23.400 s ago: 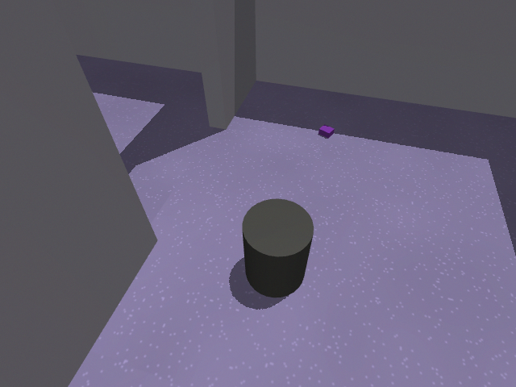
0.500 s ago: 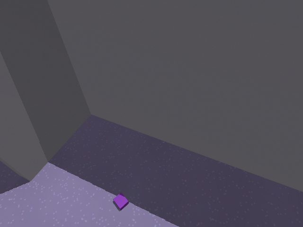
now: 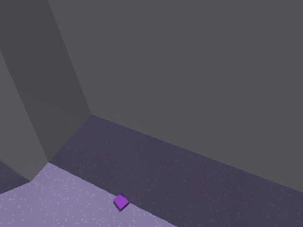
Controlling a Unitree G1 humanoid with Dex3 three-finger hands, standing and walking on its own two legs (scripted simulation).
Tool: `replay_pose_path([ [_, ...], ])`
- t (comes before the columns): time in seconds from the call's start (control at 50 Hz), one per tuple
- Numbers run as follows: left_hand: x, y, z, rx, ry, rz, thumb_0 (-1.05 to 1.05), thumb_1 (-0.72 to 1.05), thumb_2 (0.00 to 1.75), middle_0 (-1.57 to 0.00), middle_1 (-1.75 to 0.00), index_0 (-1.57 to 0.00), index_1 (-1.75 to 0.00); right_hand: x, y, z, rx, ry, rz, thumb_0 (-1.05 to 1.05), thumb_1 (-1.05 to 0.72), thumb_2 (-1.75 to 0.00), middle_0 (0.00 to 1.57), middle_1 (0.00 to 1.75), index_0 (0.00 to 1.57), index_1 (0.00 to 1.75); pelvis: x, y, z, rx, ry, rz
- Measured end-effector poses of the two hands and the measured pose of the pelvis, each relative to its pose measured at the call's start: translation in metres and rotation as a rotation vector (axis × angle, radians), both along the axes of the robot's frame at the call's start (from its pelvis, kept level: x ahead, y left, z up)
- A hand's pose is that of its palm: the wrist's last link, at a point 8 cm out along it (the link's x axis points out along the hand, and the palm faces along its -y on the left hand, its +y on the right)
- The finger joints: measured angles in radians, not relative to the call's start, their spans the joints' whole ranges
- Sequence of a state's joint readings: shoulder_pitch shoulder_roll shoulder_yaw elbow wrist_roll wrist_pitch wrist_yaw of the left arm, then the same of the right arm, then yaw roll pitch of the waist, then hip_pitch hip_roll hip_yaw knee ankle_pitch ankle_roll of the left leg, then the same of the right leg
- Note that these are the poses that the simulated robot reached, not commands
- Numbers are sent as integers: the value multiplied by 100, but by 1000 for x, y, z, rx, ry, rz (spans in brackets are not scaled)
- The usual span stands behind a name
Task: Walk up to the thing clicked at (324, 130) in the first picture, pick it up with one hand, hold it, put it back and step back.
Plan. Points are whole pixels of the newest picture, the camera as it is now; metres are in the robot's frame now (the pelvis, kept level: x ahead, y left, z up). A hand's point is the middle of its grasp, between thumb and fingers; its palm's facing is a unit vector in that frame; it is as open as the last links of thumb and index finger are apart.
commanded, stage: stand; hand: left
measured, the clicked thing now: (121, 201) +0.42 +0.22 -0.76
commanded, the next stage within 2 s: none
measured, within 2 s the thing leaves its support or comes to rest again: neither
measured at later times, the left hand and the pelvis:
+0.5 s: hand out of the picture +0.07 +0.26 -0.16, palm faces -0.02 -0.94 -0.35, open 7.4 cm; pelvis +0.00 +0.00 +0.00, yaw +0 degrees
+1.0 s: hand out of the picture +0.07 +0.25 -0.16, palm faces -0.02 -0.94 -0.35, open 7.4 cm; pelvis +0.00 +0.00 +0.00, yaw +0 degrees
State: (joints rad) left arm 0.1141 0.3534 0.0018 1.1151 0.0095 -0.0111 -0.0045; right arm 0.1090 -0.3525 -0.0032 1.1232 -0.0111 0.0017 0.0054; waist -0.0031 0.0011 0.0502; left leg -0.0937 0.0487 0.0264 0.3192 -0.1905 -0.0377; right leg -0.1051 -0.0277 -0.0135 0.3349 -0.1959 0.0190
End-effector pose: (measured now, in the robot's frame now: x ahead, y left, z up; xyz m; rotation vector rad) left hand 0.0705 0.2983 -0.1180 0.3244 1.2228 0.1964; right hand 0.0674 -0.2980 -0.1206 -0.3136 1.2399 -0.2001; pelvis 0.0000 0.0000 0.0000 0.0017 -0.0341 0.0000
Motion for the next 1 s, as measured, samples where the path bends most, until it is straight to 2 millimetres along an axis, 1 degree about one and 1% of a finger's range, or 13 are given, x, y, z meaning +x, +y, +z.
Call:
replay_pose_path([
  [0.3, -1, 1, 1, 1, -5, 3, 0, 90, 90, -20, -30, -20, -29, 0, 0, 1, 0, -9, -1, 1, -91, -90, 20, 30, 20, 30, 0, 0, 0, 0, -6, 1],
  [0.66, -11, 1, 0, 1, 19, 11, 0, 90, 90, -20, -30, -20, -29, -9, 0, -2, 3, 17, -1, 1, -91, -90, 20, 30, 20, 30, -3, 0, 0, 1, -3, 3],
  [1.0, -6, 0, 0, -1, 7, 6, 0, 90, 90, -20, -30, -20, -29, -5, 0, -1, 1, 8, 2, 1, -91, -90, 20, 30, 20, 30, -2, 0, 0, 1, -2, 2],
])
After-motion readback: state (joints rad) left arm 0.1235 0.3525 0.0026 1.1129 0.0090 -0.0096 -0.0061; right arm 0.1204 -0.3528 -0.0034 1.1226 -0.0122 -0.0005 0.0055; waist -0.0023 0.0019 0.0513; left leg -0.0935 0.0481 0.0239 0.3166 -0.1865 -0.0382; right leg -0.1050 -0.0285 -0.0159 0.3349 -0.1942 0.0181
